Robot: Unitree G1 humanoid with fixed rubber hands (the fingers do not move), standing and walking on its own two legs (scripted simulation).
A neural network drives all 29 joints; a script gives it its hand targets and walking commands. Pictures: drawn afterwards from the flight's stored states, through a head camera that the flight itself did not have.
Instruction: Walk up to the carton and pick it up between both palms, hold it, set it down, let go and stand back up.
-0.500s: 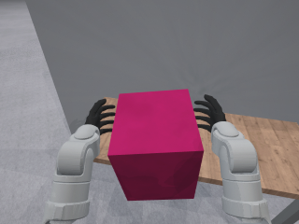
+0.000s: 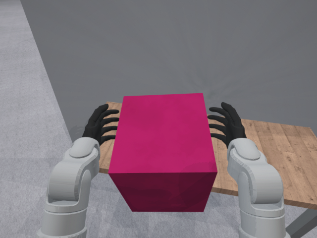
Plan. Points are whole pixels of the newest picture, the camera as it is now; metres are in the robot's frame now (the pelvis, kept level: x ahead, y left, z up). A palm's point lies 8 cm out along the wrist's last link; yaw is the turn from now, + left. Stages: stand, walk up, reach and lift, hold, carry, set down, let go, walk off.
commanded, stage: hold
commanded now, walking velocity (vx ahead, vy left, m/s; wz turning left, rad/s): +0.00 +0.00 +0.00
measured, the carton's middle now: (165, 156) +0.34 -0.01 +0.07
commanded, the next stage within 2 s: none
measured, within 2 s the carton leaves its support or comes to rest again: neither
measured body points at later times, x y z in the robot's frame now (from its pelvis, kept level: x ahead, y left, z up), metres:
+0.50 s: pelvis -0.01 +0.00 -0.01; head -0.03 +0.01 +0.44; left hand +0.32 +0.16 +0.13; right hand +0.34 -0.14 +0.15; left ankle -0.02 +0.12 -0.75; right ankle +0.07 -0.13 -0.75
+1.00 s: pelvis +0.00 -0.01 +0.00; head +0.00 -0.01 +0.45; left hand +0.30 +0.14 +0.15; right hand +0.29 -0.16 +0.16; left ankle -0.02 +0.12 -0.75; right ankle +0.07 -0.13 -0.75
